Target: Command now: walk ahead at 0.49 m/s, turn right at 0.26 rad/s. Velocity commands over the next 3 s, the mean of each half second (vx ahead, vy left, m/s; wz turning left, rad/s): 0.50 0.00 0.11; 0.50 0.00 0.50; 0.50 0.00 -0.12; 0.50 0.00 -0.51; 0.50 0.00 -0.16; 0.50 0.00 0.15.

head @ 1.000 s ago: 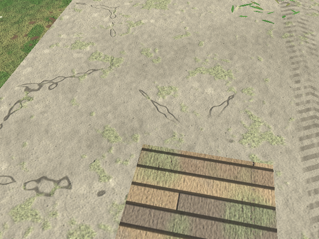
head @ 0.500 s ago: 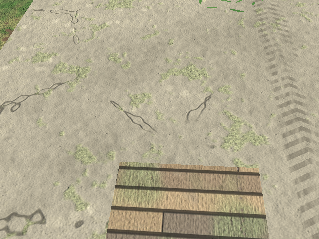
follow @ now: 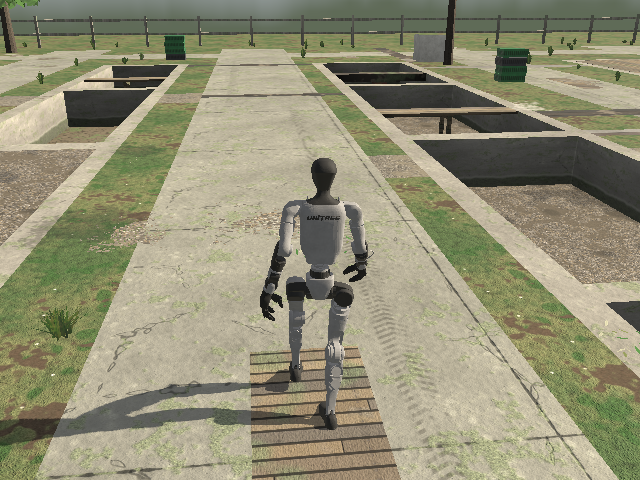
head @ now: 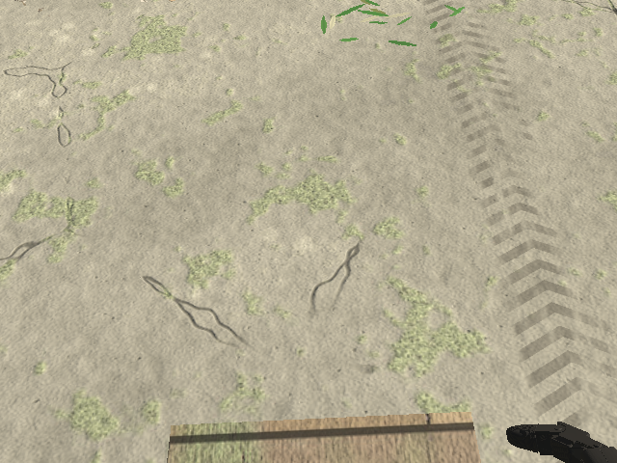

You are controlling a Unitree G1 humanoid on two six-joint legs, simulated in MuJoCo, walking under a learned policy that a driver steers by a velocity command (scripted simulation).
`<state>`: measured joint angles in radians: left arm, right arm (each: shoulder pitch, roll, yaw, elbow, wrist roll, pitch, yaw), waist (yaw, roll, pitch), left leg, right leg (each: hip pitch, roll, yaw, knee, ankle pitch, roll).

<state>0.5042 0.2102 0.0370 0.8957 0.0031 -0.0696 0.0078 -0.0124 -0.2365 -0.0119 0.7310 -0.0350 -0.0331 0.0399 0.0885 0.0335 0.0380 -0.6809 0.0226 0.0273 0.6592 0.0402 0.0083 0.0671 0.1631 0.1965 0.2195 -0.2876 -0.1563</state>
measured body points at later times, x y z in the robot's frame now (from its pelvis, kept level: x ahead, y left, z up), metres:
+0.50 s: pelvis +0.29 +0.00 +0.00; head +0.32 +0.01 +0.45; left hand +0.50 +0.23 -0.09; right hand +0.24 -0.25 -0.13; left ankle +0.21 +0.08 -0.74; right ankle +0.45 -0.13 -0.70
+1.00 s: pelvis +0.53 +0.02 +0.00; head +0.56 +0.03 +0.45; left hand +0.40 +0.25 -0.13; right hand +0.81 -0.12 -0.09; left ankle +0.61 +0.19 -0.69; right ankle +0.47 -0.11 -0.74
